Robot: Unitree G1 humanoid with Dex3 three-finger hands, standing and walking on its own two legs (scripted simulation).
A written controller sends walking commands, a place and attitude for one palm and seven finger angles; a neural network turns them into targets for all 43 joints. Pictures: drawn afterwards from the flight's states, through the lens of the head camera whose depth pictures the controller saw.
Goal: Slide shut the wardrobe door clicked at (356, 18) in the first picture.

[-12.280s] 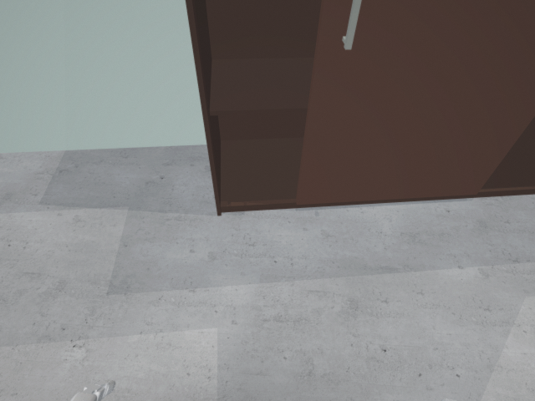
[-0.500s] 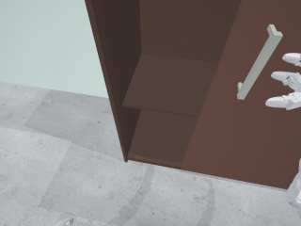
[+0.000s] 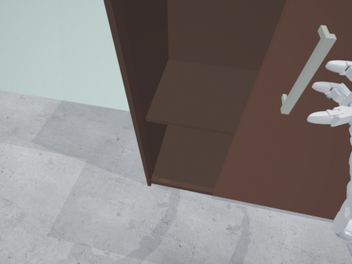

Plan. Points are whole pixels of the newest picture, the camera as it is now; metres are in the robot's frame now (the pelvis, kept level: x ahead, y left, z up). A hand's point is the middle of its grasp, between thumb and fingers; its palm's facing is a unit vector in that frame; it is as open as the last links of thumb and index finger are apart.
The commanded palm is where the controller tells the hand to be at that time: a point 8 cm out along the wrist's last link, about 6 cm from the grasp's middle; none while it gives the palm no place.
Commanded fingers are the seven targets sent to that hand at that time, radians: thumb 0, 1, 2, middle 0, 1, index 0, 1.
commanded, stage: feel for the door with the fingertips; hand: right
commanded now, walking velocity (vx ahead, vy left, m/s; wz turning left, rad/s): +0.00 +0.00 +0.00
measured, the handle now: (302, 74) +0.53 -0.20 +0.17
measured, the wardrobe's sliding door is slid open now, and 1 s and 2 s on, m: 0.37 0.37 0.37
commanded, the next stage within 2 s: slide the fingers in behind the handle in 0.66 s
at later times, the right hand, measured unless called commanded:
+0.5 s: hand (325, 89) +0.47 -0.23 +0.18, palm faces +0.07 +1.00 +0.00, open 14.0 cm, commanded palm +0.45 -0.28 +0.17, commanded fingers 0.00 0.50 -0.30 0.30 1.20 0.30 1.20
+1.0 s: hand (321, 87) +0.49 -0.23 +0.17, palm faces +0.07 +1.00 +0.00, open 13.8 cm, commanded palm +0.46 -0.28 +0.17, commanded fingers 0.00 0.50 -0.30 0.30 1.20 0.30 1.20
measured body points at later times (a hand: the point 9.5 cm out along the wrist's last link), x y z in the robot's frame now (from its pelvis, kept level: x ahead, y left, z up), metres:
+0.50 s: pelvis +0.00 +0.00 +0.00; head +0.05 +0.00 +0.45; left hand +0.04 +0.27 -0.11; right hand +0.46 -0.28 +0.18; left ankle +0.00 +0.13 -0.73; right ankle -0.02 -0.11 -0.73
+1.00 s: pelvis +0.00 +0.00 +0.00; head +0.06 +0.00 +0.44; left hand +0.00 +0.27 -0.12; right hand +0.48 -0.28 +0.17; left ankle +0.00 +0.13 -0.73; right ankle -0.02 -0.11 -0.73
